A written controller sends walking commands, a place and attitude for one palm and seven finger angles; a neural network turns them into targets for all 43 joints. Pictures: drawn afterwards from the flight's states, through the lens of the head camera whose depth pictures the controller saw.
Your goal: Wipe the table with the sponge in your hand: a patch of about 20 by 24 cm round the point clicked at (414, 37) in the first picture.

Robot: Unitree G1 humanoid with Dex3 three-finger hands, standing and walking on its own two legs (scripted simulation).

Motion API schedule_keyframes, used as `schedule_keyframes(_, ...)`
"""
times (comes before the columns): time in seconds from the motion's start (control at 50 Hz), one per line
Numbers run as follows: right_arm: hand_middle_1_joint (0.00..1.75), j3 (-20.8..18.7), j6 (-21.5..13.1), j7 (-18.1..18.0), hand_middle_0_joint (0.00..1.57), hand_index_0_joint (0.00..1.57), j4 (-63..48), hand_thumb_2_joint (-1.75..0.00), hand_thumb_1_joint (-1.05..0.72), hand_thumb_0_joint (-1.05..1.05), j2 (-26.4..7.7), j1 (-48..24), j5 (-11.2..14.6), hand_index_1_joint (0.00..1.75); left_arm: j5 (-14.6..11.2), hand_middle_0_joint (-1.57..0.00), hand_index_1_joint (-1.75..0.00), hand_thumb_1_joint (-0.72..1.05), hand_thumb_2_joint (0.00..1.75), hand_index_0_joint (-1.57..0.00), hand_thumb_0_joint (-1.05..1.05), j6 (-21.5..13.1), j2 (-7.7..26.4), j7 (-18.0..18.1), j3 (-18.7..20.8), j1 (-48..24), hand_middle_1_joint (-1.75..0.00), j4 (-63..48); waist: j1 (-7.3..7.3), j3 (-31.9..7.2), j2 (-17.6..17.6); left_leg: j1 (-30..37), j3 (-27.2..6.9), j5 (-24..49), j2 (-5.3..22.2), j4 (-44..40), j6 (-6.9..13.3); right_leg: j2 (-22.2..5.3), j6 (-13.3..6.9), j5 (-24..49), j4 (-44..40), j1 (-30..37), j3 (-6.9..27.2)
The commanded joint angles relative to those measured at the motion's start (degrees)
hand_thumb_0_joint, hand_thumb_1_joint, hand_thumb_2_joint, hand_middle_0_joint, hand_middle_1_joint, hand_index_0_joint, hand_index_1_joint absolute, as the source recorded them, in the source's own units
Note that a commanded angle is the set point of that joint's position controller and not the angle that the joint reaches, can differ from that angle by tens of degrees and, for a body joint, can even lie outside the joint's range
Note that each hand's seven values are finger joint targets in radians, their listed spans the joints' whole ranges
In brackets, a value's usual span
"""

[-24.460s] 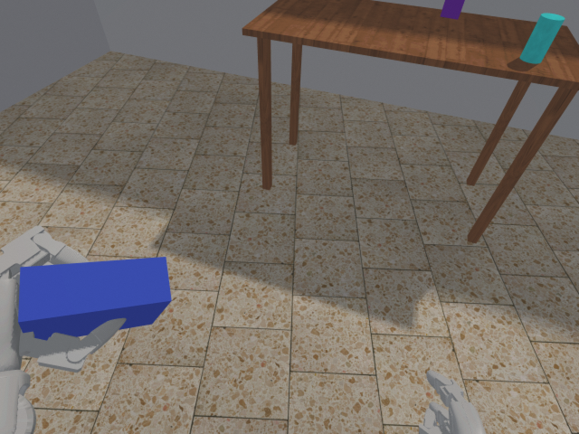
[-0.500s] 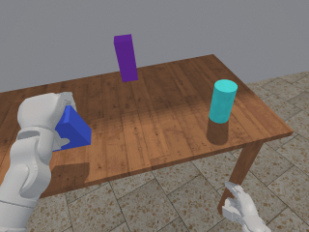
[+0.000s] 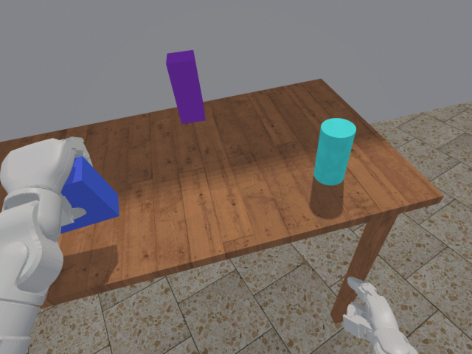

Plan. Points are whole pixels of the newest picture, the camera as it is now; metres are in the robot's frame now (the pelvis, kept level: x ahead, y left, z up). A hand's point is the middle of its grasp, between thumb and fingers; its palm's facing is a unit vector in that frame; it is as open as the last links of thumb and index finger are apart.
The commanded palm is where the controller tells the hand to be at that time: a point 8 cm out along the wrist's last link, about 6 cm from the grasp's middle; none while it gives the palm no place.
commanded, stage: lower the sponge onto the table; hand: left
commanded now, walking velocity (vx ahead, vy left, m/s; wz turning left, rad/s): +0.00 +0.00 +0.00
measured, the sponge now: (77, 203) +0.28 +0.33 +0.13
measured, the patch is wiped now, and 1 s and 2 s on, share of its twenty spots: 0.00 0.00 0.00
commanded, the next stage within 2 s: wipe forward along the first lane in 1.52 s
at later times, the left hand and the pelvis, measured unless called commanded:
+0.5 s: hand (72, 202) +0.27 +0.32 +0.15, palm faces +0.09 -0.06 -0.99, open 9.0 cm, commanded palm +0.23 +0.30 +0.21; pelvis +0.00 +0.01 +0.00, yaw +1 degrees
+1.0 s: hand (90, 220) +0.26 +0.29 +0.11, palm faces -0.01 -0.10 -1.00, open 9.0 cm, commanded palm +0.23 +0.30 +0.19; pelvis +0.01 +0.01 +0.00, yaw +1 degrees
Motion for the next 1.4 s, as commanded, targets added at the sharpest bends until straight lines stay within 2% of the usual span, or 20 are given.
schedule_keyframes(0.0, 0.3, -2.96, -2.24, 0.12, 0.2, 0.2, -11.54, -0.9, -0.9, 0.0, -7.1, -13.13, 0.04, 0.3, 0.45, -1.2, -1.6, 0.1, 1.3, -1.2, 0.0, 3.67, 9.15, -3.09, 2.96, -7.2, -1.6, -10.9, 0.45, -12.53, -2.83, -3.05, -0.94, 14.09, -2.34, -1.16, 2.53, -2.07, -0.16, 11.68, -1.47, 8.04, 3.34)
schedule_keyframes(0.04, 0.3, -2.38, -2.82, 0.16, 0.2, 0.2, -12.81, -0.9, -0.9, 0.0, -6.8, -12.97, 0.01, 0.3, 0.79, -1.2, -1.6, 0.1, 1.3, -1.2, 0.0, 3.36, 8.9, -5.38, 2.0, -5.27, -1.6, -14.32, 0.09, -14.46, -5.07, -2.99, -0.91, 14.62, -2.37, -0.14, 3.14, -2.29, 0.19, 12.22, -0.47, 8.27, 3.1)
schedule_keyframes(0.12, 0.3, -2.32, -3.33, -1.1, 0.2, 0.2, -13.5, -0.9, -0.9, 0.0, -6.61, -12.97, -0.29, 0.3, 3.46, -1.2, -1.6, 0.1, 1.3, -1.2, 0.0, -0.6, 17.64, -5.8, 7.85, -12.29, -1.6, -19.06, -0.43, -14.51, -7.25, -1.31, -1.87, 11.07, -2.23, -0.02, 3.74, -1.31, 0.11, 6.62, -1.51, 6.1, 5.26)
schedule_keyframes(0.14, 0.3, -1.89, -3.75, -1.58, 0.2, 0.2, -13.04, -0.9, -0.9, 0.0, -6.23, -10.5, -1.02, 0.3, 4.47, -1.2, -1.6, 0.1, 1.3, -1.2, 0.0, -2.4, 18.82, -4.85, 8.52, -16.14, -1.6, -18.44, -0.06, -15.74, -7.17, -1.16, -1.27, 12.25, -2.79, 0.13, 3.76, -2.07, 0.2, 6.47, -1.07, 6.94, 3.01)
schedule_keyframes(0.22, 0.3, -2.6, -4.46, -2.06, 0.2, 0.2, -12.1, -0.9, -0.9, 0.0, -5.83, -10.22, -1.1, 0.3, 3.81, -1.2, -1.6, 0.1, 1.3, -1.2, 0.0, -7.55, 20.43, -0.28, 12.9, -15.42, -1.6, -18.72, 0.96, -14.39, -0.53, 1.11, -2.24, 12.34, -2.86, -0.7, 2.96, -0.55, -1.73, 5.94, -2.91, 6.44, 6.89)
schedule_keyframes(0.28, 0.3, -2.97, -3.89, -1.38, 0.2, 0.2, -10.05, -0.9, -0.9, 0.0, -5.71, -8.22, -0.99, 0.3, 2.93, -1.2, -1.6, 0.1, 1.3, -1.2, 0.0, -6.82, 14.64, 2.29, 9.22, -15.61, -1.6, -12.21, 0.17, -10.83, 1.66, -0.56, -1.54, 12.61, -2.45, -2.16, 1.9, -0.89, -1.47, 5.45, -3.71, 5.78, 3.63)
schedule_keyframes(0.32, 0.3, -2.91, -3.99, -0.79, 0.2, 0.2, -10.56, -0.9, -0.9, 0.0, -5.93, -11.54, -0.4, 0.3, 2.55, -1.2, -1.6, 0.1, 1.3, -1.2, 0.0, -4.62, 14.88, 2.74, 10.36, -12.88, -1.6, -11.82, 1.19, -10.69, 3.31, -0.95, -1.88, 12.29, -2.43, -2.18, 1.66, -0.61, -2.25, 5.01, -3.44, 5.97, 6.04)
schedule_keyframes(0.38, 0.3, -3.05, -3.02, -0.23, 0.2, 0.2, -10.44, -0.9, -0.9, 0.0, -6.44, -11.44, -0.46, 0.3, 1.95, -1.2, -1.6, 0.1, 1.3, -1.2, 0.0, -0.74, 8.73, 1.22, 3.89, -10.61, -1.6, -9.13, 0.29, -10.52, -0.05, -2.84, -1.13, 11.91, -2.18, -2.62, 1.77, -1.59, -1.0, 6.61, -2.95, 6.76, 2.99)
schedule_keyframes(0.48, 0.3, -3.0, -2.66, -0.15, 0.2, 0.2, -11.83, -0.9, -0.9, 0.0, -6.99, -11.95, -0.37, 0.3, 3.02, -1.2, -1.6, 0.1, 1.3, -1.2, 0.0, 1.41, 8.53, -3.05, 1.31, -8.58, -1.6, -13.28, -0.36, -13.15, -4.62, -1.85, -1.49, 12.79, -2.32, -1.5, 3.02, -1.65, -0.13, 8.86, -1.89, 7.01, 2.68)
schedule_keyframes(0.56, 0.3, -2.84, -3.34, -0.76, 0.2, 0.2, -11.85, -0.9, -0.9, 0.0, -6.3, -9.85, -1.2, 0.3, 4.35, -1.2, -1.6, 0.1, 1.3, -1.2, 0.0, -2.91, 13.1, -2.49, 6.11, -9.05, -1.6, -16.12, -0.14, -14.27, -6.17, -0.45, -1.74, 13.78, -2.22, -0.98, 3.33, -1.14, -0.37, 8.73, -1.5, 7.19, 2.89)
schedule_keyframes(0.62, 0.3, -2.67, -3.63, -0.87, 0.2, 0.2, -12.38, -0.9, -0.9, 0.0, -6.09, -10.76, -1.23, 0.3, 4.93, -1.2, -1.6, 0.1, 1.3, -1.2, 0.0, -5.62, 17.17, 0.33, 11.09, -9.08, -1.6, -19.15, 1.29, -14.15, -2.68, 0.0, -2.46, 13.69, -2.34, -1.49, 3.03, -0.07, -1.56, 7.64, -1.78, 7.45, 5.43)
schedule_keyframes(0.64, 0.3, -2.59, -3.59, -0.93, 0.2, 0.2, -12.0, -0.9, -0.9, 0.0, -5.41, -9.06, -1.52, 0.3, 5.17, -1.2, -1.6, 0.1, 1.3, -1.2, 0.0, -5.87, 14.35, 1.41, 8.93, -10.59, -1.6, -18.03, 0.88, -14.2, -2.56, -0.47, -1.38, 14.62, -2.51, -1.37, 2.9, -0.91, -1.22, 7.88, -1.51, 7.76, 3.11)
schedule_keyframes(0.72, 0.3, -2.81, -3.06, -0.31, 0.2, 0.2, -10.97, -0.9, -0.9, 0.0, -5.78, -11.37, -0.75, 0.3, 4.3, -1.2, -1.6, 0.1, 1.3, -1.2, 0.0, -3.87, 12.4, 3.89, 8.62, -9.33, -1.6, -13.99, 1.06, -9.89, 1.52, -0.49, -1.72, 13.28, -2.32, -2.23, 2.03, 0.07, -2.12, 5.81, -3.24, 5.26, 5.43)
schedule_keyframes(0.78, 0.3, -3.11, -2.26, -0.24, 0.2, 0.2, -10.0, -0.9, -0.9, 0.0, -6.48, -10.62, -0.62, 0.3, 3.62, -1.2, -1.6, 0.1, 1.3, -1.2, 0.0, -1.27, 8.95, 3.28, 4.51, -9.48, -1.6, -9.6, -0.18, -9.05, -0.18, -1.95, -1.03, 12.01, -2.21, -2.78, 2.01, -0.76, -1.14, 5.73, -3.5, 5.61, 2.86)
schedule_keyframes(0.88, 0.3, -3.15, -2.77, -0.15, 0.2, 0.2, -11.28, -0.9, -0.9, 0.0, -6.6, -11.48, -0.64, 0.3, 3.89, -1.2, -1.6, 0.1, 1.3, -1.2, 0.0, -0.5, 5.81, -0.21, -0.46, -8.29, -1.6, -14.74, -0.72, -13.69, -1.23, -0.02, -1.72, 14.61, -2.37, -1.77, 2.82, -0.98, -0.77, 9.43, -2.17, 7.42, 2.33)
schedule_keyframes(0.96, 0.3, -3.15, -3.15, -0.37, 0.2, 0.2, -11.5, -0.9, -0.9, 0.0, -6.28, -9.71, -1.27, 0.3, 4.89, -1.2, -1.6, 0.1, 1.3, -1.2, 0.0, -3.48, 8.63, -0.44, 3.16, -4.47, -1.6, -16.75, -0.28, -14.02, -5.31, 0.23, -1.85, 15.63, -2.11, -1.32, 3.15, -0.7, -0.58, 10.48, -1.65, 7.85, 2.28)
schedule_keyframes(1.02, 0.3, -3.02, -3.07, -0.34, 0.2, 0.2, -12.1, -0.9, -0.9, 0.0, -6.16, -10.67, -1.39, 0.3, 5.78, -1.2, -1.6, 0.1, 1.3, -1.2, 0.0, -4.81, 12.7, 1.95, 8.34, -3.56, -1.6, -18.64, 1.26, -13.13, -3.76, 0.27, -2.11, 15.8, -2.04, -1.62, 2.93, 0.24, -1.45, 10.13, -1.6, 7.51, 4.56)
schedule_keyframes(1.18, 0.3, -3.37, -1.59, -0.14, 0.2, 0.2, -10.11, -0.9, -0.9, 0.0, -6.6, -10.22, -0.67, 0.3, 4.61, -1.2, -1.6, 0.1, 1.3, -1.2, 0.0, -1.12, 7.56, 4.88, 4.04, -5.58, -1.6, -9.81, -0.24, -9.31, -2.29, -1.56, -0.8, 13.12, -2.35, -2.05, 2.32, -0.48, -0.94, 7.68, -3.08, 5.82, 3.3)
schedule_keyframes(1.22, 0.3, -3.11, -1.86, -0.48, 0.2, 0.2, -10.71, -0.9, -0.9, 0.0, -6.89, -12.1, -0.31, 0.3, 4.81, -1.2, -1.6, 0.1, 1.3, -1.2, 0.0, -0.06, 9.45, 3.74, 4.96, -5.31, -1.6, -9.49, -0.25, -9.16, -2.23, -1.58, -1.02, 11.61, -2.54, -1.68, 2.62, -0.22, -1.18, 6.25, -3.13, 5.24, 5.23)
schedule_keyframes(1.38, 0.3, -3.41, -2.68, -0.88, 0.2, 0.2, -10.87, -0.9, -0.9, 0.0, -6.6, -8.73, -0.97, 0.3, 4.14, -1.2, -1.6, 0.1, 1.3, -1.2, 0.0, -4.59, 5.37, 0.45, 1.04, -2.3, -1.6, -11.48, -1.11, -11.37, -3.59, -0.67, -1.17, 13.79, -2.37, -0.71, 3.14, -0.72, -0.25, 9.97, -2.21, 6.15, 2.03)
